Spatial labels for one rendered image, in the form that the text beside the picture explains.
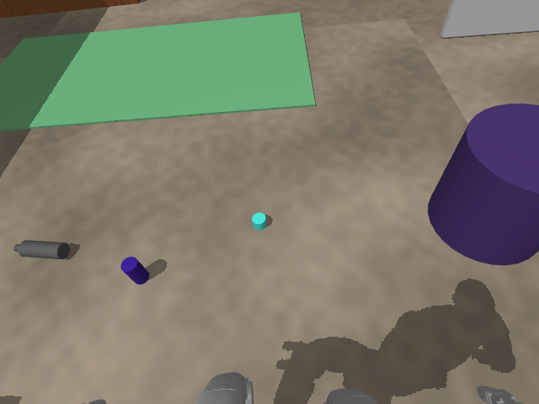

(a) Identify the right robot hand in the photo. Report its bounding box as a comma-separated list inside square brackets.
[477, 385, 524, 404]

